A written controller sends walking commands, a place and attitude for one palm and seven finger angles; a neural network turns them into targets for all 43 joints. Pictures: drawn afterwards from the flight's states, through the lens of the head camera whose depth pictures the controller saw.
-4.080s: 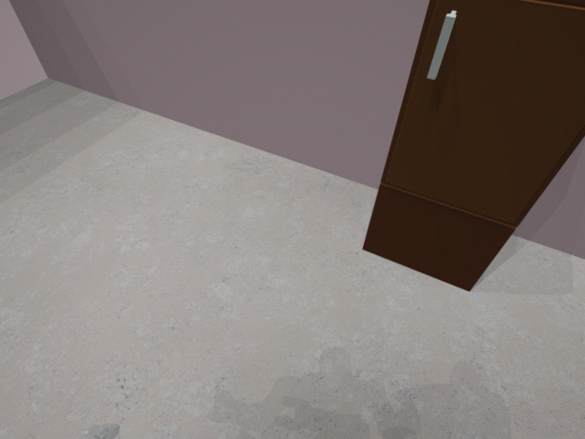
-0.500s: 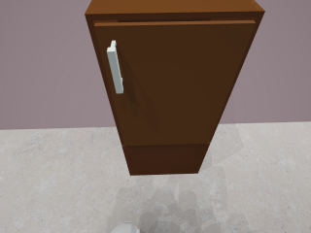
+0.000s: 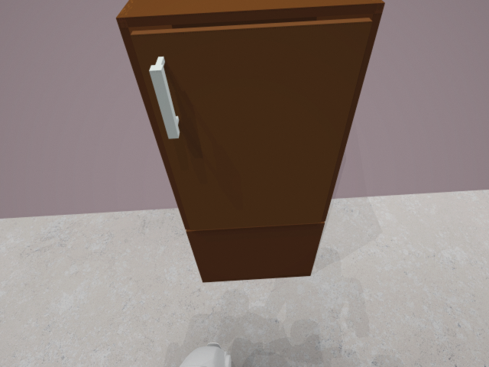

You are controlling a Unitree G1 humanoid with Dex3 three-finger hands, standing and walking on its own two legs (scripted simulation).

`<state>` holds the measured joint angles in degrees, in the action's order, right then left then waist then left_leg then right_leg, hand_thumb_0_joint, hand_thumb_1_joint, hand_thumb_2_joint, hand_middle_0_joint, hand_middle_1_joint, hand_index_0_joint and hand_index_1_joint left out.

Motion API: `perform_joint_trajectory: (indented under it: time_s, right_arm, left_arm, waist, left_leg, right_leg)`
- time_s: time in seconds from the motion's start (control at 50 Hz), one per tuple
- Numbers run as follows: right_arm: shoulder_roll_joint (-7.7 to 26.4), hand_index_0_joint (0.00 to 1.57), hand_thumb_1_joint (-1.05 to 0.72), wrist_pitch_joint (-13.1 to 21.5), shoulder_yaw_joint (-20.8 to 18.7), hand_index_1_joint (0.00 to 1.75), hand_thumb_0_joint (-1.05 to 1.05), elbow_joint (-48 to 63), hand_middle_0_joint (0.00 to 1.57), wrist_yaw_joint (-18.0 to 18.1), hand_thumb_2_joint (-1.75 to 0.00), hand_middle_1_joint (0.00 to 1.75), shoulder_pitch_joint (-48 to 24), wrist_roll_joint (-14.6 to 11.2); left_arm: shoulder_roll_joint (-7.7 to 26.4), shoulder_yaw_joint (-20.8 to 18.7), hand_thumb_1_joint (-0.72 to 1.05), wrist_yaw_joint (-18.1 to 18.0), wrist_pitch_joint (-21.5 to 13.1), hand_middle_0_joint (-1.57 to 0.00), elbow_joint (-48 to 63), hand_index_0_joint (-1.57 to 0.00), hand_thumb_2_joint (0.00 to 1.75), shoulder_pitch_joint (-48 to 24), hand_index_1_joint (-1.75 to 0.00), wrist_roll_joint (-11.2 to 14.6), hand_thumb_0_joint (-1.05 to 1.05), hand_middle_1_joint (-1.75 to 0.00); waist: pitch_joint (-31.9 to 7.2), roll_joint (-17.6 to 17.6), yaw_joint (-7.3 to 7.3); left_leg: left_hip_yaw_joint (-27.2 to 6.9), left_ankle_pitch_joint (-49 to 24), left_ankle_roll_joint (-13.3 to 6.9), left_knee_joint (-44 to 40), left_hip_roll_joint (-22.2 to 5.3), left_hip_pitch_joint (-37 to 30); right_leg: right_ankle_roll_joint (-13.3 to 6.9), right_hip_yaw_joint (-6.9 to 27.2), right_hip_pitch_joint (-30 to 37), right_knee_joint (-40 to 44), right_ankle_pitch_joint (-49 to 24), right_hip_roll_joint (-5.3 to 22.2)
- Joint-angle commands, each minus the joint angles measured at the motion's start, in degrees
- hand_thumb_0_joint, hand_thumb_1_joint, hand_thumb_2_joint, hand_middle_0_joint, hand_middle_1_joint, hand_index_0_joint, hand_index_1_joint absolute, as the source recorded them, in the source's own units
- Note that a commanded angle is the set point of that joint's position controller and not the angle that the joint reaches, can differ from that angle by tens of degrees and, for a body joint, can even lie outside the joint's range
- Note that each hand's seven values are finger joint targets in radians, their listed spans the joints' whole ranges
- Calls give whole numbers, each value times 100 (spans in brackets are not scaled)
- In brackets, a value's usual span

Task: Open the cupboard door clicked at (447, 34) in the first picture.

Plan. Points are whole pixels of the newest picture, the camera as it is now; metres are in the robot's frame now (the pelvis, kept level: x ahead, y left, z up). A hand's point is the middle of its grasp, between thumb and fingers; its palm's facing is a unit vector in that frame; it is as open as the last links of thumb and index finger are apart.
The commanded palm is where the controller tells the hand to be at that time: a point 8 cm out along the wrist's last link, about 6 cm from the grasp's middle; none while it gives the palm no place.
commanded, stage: come to a stop and stand still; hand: left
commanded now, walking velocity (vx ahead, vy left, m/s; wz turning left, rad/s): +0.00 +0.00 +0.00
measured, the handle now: (167, 99) +0.54 +0.18 +0.18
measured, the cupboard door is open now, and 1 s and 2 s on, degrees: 0 0 0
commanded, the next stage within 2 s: look again from close up in 0.98 s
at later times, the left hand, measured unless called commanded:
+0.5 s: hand out of the picture -0.10 +0.18 -0.14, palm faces +0.09 -0.97 -0.23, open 7.4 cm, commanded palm none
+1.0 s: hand out of the picture -0.19 +0.16 -0.13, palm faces +0.09 -0.98 -0.15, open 7.3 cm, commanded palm none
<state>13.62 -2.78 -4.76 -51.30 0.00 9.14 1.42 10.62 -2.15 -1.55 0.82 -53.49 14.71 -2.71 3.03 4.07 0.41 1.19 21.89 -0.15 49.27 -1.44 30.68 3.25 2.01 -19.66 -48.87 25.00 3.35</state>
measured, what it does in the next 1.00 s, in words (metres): walks backwards: left foot, then right foot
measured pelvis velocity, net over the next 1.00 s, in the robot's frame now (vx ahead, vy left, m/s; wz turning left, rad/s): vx -0.18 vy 0.00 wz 0.04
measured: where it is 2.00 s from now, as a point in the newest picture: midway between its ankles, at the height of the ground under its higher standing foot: outside the picture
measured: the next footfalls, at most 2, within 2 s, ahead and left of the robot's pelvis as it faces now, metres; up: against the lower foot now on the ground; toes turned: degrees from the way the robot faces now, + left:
left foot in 0.50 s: -0.10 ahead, +0.11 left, +0.00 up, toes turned +4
right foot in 0.70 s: -0.09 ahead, -0.09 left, +0.00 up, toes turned +3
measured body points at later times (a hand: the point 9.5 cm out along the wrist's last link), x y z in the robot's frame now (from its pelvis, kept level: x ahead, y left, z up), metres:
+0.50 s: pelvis -0.12 +0.00 +0.03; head -0.14 -0.01 +0.48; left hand -0.11 +0.23 -0.12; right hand -0.12 -0.23 -0.13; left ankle -0.14 +0.11 -0.70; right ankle -0.03 -0.11 -0.69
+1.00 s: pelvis -0.18 +0.00 +0.04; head -0.18 +0.00 +0.49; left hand -0.20 +0.21 -0.12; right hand -0.19 -0.21 -0.12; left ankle -0.14 +0.11 -0.69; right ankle -0.13 -0.09 -0.69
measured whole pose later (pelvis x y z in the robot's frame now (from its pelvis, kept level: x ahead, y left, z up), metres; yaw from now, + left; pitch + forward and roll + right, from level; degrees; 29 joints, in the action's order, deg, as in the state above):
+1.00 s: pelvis -0.18 +0.00 +0.04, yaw +3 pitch -1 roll +0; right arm 7.8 -0.5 -0.4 -61.2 1.2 20.0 1.4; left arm 6.8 -0.8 -0.9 0.2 -61.5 19.1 -1.4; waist -0.3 0.0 0.0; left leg 1.8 12.3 -1.7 28.6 1.0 16.2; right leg -2.0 -0.2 -16.9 -30.2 14.8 -1.8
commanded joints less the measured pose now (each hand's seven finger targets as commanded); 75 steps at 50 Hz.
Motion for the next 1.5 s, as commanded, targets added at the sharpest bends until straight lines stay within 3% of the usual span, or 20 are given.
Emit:
perform_joint_trajectory:
  time_s: [0.0, 0.02, 0.04, 0.08, 0.14, 0.18, 0.22, 0.24, 0.3, 0.38, 0.44, 0.48, 0.56, 0.62, 0.64, 0.68, 0.7, 0.78, 0.9, 1.48]
  right_arm:
    - [152, 20, -90, 124, -3, 30, 0, 527, 20, 18, -90, 30, 712, -64]
    - [262, 20, -90, 150, 1, 30, 0, 448, 20, 28, -90, 30, 966, -68]
    - [417, 20, -90, 172, -8, 30, 0, 353, 20, 10, -90, 30, 1235, -20]
    - [665, 20, -90, 196, 6, 30, 0, 380, 20, 22, -90, 30, 980, 85]
    - [767, 20, -90, 147, 56, 30, 0, 592, 20, 33, -90, 30, -52, 86]
    - [594, 20, -90, 76, 49, 30, 0, 585, 20, 49, -90, 30, -205, 96]
    - [-157, 20, -90, -51, 63, 30, 0, 735, 20, 100, -90, 30, 24, -19]
    - [163, 20, -90, -134, 28, 30, 0, 679, 20, 97, -90, 30, 353, 20]
    - [77, 20, -90, -108, 20, 30, 0, 34, 20, -6, -90, 30, 1768, 5]
    - [-129, 20, -90, 41, 110, 30, 0, 47, 20, 23, -90, 30, 1542, -36]
    - [-419, 20, -90, 123, 223, 30, 0, -348, 20, 27, -90, 30, 2288, 17]
    - [-59, 20, -90, 189, 163, 30, 0, -255, 20, 154, -90, 30, 2010, 49]
    - [-15, 20, -90, 307, 259, 30, 0, -23, 20, 193, -90, 30, 400, -5]
    - [89, 20, -90, 302, 263, 30, 0, -258, 20, 195, -90, 30, 702, 38]
    - [75, 20, -90, 280, 269, 30, 0, -368, 20, 187, -90, 30, 941, 18]
    - [-270, 20, -90, 258, 326, 30, 0, -417, 20, 155, -90, 30, 1246, -84]
    - [-276, 20, -90, 219, 318, 30, 0, -449, 20, 114, -90, 30, 1294, -54]
    - [-293, 20, -90, 209, 347, 30, 0, -782, 20, 104, -90, 30, 1603, -46]
    - [-125, 20, -90, 321, 343, 30, 0, -783, 20, 154, -90, 30, 1286, 15]
    - [-205, 20, -90, 516, 461, 30, 0, -1114, 20, 212, -90, 30, 1281, -83]
  left_arm:
    - [1054, -178, 90, -120, -117, -20, 623, -20, 90, -548, -30, 30, 0, -30]
    - [877, -155, 90, -127, -27, -20, 667, -20, 90, -558, -30, 34, 0, -30]
    - [740, -125, 90, -116, 67, -20, 712, -20, 90, -508, -30, 16, 0, -30]
    - [536, -87, 90, -143, 169, -20, 662, -20, 90, 53, -30, 169, 0, -30]
    - [502, -159, 90, -14, 185, -20, 285, -20, 90, 1351, -30, 149, 0, -30]
    - [392, -136, 90, 55, 158, -20, -8, -20, 90, 2154, -30, 163, 0, -30]
    - [967, -117, 90, -23, 61, -20, 272, -20, 90, 1450, -30, 88, 0, -30]
    - [949, -83, 90, -62, 39, -20, 631, -20, 90, 231, -30, 100, 0, -30]
    - [752, -83, 90, -114, -144, -20, 901, -20, 90, -836, -30, 146, 0, -30]
    - [904, -209, 90, -144, -16, -20, 553, -20, 90, -9, -30, 52, 0, -30]
    - [708, -197, 90, -136, 105, -20, 283, -20, 90, 395, -30, 97, 0, -30]
    - [130, -96, 90, -108, 105, -20, 233, -20, 90, 608, -30, 242, 0, -30]
    - [274, -130, 90, -48, 112, -20, 11, -20, 90, 576, -30, 159, 0, -30]
    - [0, -5, 90, 53, -49, -20, -215, -20, 90, 802, -30, 167, 0, -30]
    - [35, 25, 90, 50, -129, -20, -329, -20, 90, 973, -30, 170, 0, -30]
    - [399, 49, 90, -28, -218, -20, -349, -20, 90, 835, -30, 173, 0, -30]
    - [543, 37, 90, -45, -202, -20, -271, -20, 90, 576, -30, 190, 0, -30]
    - [426, 48, 90, -52, -243, -20, -297, -20, 90, 165, -30, 209, 0, -30]
    - [269, 18, 90, -3, -137, -20, -471, -20, 90, 579, -30, 174, 0, -30]
    - [137, 177, 90, -34, -330, -20, -964, -20, 90, 725, -30, 196, 0, -30]
  waist:
    - [-154, -2710, 442]
    - [139, -2189, 500]
    - [423, -656, 564]
    - [726, 1681, 266]
    - [192, 1042, -576]
    - [125, 265, -850]
    - [622, -2182, -512]
    - [707, -1047, 125]
    - [56, -1633, 668]
    - [105, -1272, 114]
    - [194, -646, 204]
    - [207, 700, 85]
    - [430, 600, -432]
    - [380, -353, -367]
    - [196, -656, -328]
    - [321, -1573, -15]
    - [275, -1148, 157]
    - [221, -1371, 275]
    - [441, 103, -51]
    - [-115, -484, -30]
  left_leg:
    - [146, -384, -29, -128, 88, -1222]
    - [-150, -330, -97, -664, -44, -1655]
    - [-779, 257, -254, -1338, -220, -1277]
    - [-2652, 2870, -695, -3763, -1022, 638]
    - [-1895, 2318, -642, -3798, -848, 2050]
    - [-1056, 1945, -278, -2779, -325, 2105]
    - [-273, 250, 150, 718, 536, 1427]
    - [-865, -314, 66, 1669, 286, 846]
    - [-338, -816, 127, 2152, 210, -482]
    - [236, 400, 28, -84, 299, -1135]
    - [544, -287, -129, -2808, 420, -2179]
    - [-940, -239, -540, -3715, -880, -1747]
    - [-1495, 515, -1062, -3817, -1287, 136]
    - [-1024, 412, -759, -3066, -967, -305]
    - [-840, 481, -545, -2554, -631, -501]
    - [-172, 88, -161, -1387, 86, -692]
    - [-160, -50, -111, -1314, 68, -1281]
    - [-181, -433, -142, -1589, 29, -1936]
    - [-946, 976, -315, -3248, -419, -879]
    - [-510, -1428, -253, -2899, -361, -1856]
  right_leg:
    - [-873, 564, -1176, 1786, -1442, 701]
    - [-727, 435, -1918, 1622, -59, 522]
    - [-565, 158, -2044, 994, 1097, 22]
    - [-374, -387, -793, -714, 1020, -783]
    - [-513, -656, 988, -1244, 649, -729]
    - [-714, -332, 1535, 519, 869, -595]
    - [-1593, 3213, -804, 4051, 3408, 1579]
    - [-1513, 2874, -1782, 4142, 2438, 1577]
    - [-1121, 1274, -1899, 3757, 1179, 771]
    - [-1159, 1082, -1050, 3261, 925, 771]
    - [-654, 651, -1020, 2013, 1446, 80]
    - [-304, -98, -1033, -153, 528, -737]
    - [-388, 185, -222, -1325, -493, -207]
    - [-421, -71, 571, 1286, -297, -203]
    - [-459, 250, 849, 2299, -405, -204]
    - [-1043, 2185, 143, 3562, 743, 1000]
    - [-1216, 2203, -418, 3818, 1132, 1184]
    - [-958, 1349, -991, 3651, 1375, 532]
    - [-645, 498, -132, 2610, 373, -140]
    - [-645, 501, 636, 2601, -1710, 178]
